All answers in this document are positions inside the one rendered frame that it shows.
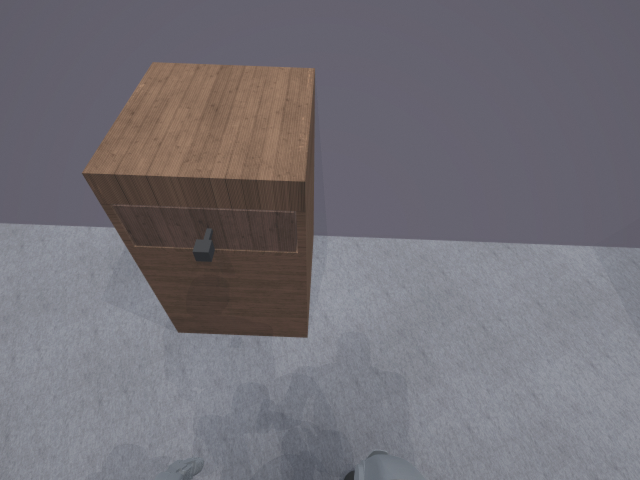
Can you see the right robot shin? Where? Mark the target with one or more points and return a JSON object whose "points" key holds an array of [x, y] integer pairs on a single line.
{"points": [[375, 452]]}

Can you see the left robot hand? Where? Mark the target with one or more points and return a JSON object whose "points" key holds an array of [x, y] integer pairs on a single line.
{"points": [[182, 470]]}

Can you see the right robot thigh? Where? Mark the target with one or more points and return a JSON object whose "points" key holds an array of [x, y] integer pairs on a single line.
{"points": [[386, 467]]}

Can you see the cabinet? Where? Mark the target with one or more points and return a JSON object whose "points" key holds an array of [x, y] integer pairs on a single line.
{"points": [[218, 136]]}

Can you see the drawer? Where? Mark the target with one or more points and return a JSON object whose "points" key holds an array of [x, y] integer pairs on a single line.
{"points": [[241, 229]]}

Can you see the handle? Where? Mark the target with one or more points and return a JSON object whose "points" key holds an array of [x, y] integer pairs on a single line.
{"points": [[204, 249]]}

